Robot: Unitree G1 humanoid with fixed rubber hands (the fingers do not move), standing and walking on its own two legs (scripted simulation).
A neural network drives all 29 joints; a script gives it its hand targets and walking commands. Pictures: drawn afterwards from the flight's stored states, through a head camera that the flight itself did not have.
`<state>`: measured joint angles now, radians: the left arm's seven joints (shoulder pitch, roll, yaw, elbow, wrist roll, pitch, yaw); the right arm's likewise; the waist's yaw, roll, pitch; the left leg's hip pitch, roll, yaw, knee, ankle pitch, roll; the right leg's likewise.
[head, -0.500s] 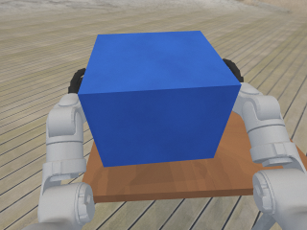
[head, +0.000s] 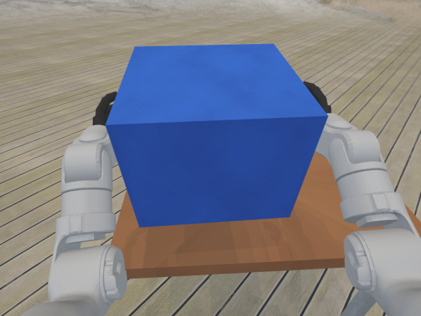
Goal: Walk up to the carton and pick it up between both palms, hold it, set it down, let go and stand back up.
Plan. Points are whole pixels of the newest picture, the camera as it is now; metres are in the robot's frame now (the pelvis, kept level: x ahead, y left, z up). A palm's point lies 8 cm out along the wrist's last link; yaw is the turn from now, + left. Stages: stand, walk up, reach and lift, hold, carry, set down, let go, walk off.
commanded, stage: hold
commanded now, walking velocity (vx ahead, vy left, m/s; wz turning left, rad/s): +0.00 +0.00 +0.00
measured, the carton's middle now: (210, 130) +0.41 +0.01 +0.22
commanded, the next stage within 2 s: none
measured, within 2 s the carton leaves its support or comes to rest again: neither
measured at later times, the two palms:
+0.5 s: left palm (103, 133) +0.36 +0.20 +0.24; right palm (319, 124) +0.35 -0.18 +0.25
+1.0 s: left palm (105, 133) +0.37 +0.20 +0.24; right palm (317, 122) +0.36 -0.19 +0.25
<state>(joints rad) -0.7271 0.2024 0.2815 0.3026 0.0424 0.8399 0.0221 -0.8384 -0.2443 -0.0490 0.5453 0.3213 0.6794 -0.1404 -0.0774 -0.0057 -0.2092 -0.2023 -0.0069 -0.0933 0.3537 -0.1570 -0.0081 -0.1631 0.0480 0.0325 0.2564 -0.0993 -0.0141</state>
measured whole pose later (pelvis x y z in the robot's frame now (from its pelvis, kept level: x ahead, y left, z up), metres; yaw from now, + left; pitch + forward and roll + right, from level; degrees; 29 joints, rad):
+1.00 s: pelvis +0.00 +0.00 +0.00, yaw +0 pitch +1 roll -1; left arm -0.75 0.22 0.26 0.36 0.02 0.82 0.04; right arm -0.86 -0.26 -0.02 0.60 0.35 0.66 -0.14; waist -0.08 -0.01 -0.22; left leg -0.21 -0.01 -0.10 0.36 -0.16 -0.01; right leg -0.17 0.05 0.04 0.25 -0.09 -0.01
